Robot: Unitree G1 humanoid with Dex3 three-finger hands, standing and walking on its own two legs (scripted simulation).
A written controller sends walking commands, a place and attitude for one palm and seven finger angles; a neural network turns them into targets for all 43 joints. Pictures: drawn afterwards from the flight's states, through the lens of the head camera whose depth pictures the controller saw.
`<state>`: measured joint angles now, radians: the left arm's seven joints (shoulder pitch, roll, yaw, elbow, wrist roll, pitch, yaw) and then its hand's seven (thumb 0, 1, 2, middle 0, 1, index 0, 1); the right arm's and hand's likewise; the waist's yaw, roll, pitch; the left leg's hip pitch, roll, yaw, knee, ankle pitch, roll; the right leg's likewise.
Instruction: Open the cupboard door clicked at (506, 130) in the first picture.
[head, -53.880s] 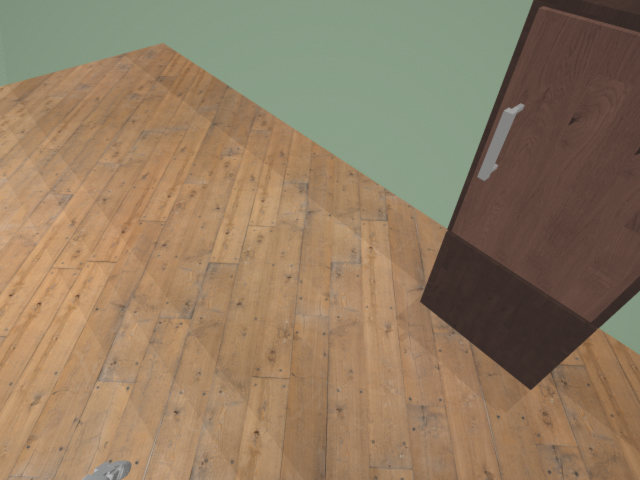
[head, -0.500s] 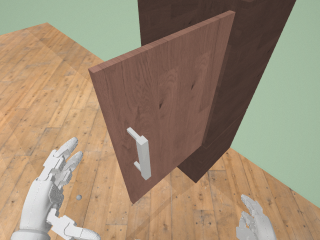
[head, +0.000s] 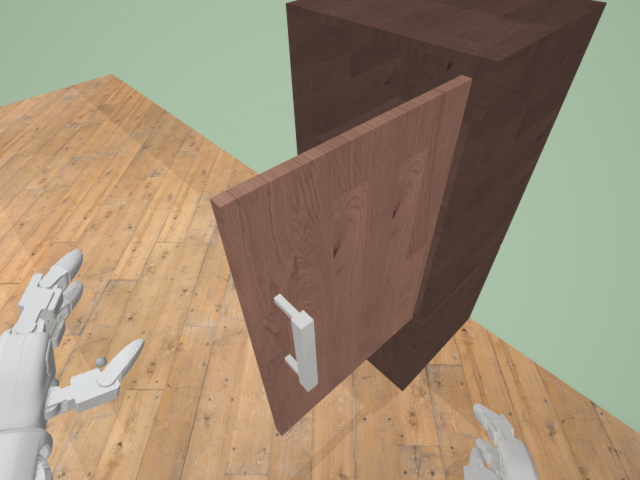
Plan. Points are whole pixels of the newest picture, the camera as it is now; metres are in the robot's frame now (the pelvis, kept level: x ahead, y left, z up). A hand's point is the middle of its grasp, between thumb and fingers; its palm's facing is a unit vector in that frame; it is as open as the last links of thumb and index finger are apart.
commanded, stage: draw the hand back to the body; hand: left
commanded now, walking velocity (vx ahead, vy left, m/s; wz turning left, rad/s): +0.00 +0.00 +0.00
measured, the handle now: (296, 345) +0.30 +0.07 +0.00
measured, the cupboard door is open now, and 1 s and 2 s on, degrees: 88 88 88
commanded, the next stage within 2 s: step back with the hand held close in 0.54 s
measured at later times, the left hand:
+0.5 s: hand (82, 348) +0.19 +0.25 +0.16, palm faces +0.43 -0.82 -0.38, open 7.5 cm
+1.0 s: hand (78, 363) +0.17 +0.24 +0.16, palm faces +0.31 -0.81 -0.50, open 7.4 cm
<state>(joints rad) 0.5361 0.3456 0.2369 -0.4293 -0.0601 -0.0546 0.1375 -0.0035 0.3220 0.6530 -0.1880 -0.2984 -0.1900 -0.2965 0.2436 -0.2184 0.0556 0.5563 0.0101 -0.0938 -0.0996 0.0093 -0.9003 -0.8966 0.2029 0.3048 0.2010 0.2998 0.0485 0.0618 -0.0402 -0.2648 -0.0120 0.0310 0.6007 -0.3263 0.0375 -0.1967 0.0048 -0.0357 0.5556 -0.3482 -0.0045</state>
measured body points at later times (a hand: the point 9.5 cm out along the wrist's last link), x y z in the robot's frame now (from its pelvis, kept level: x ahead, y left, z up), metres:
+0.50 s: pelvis +0.00 -0.01 +0.01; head -0.02 -0.03 +0.46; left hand +0.16 +0.29 +0.18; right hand +0.18 -0.23 -0.07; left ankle +0.00 +0.09 -0.73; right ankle -0.03 -0.12 -0.73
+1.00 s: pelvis -0.04 -0.01 +0.01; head -0.02 -0.02 +0.46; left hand +0.15 +0.28 +0.19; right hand +0.14 -0.26 -0.07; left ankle +0.00 +0.09 -0.73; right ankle -0.03 -0.12 -0.73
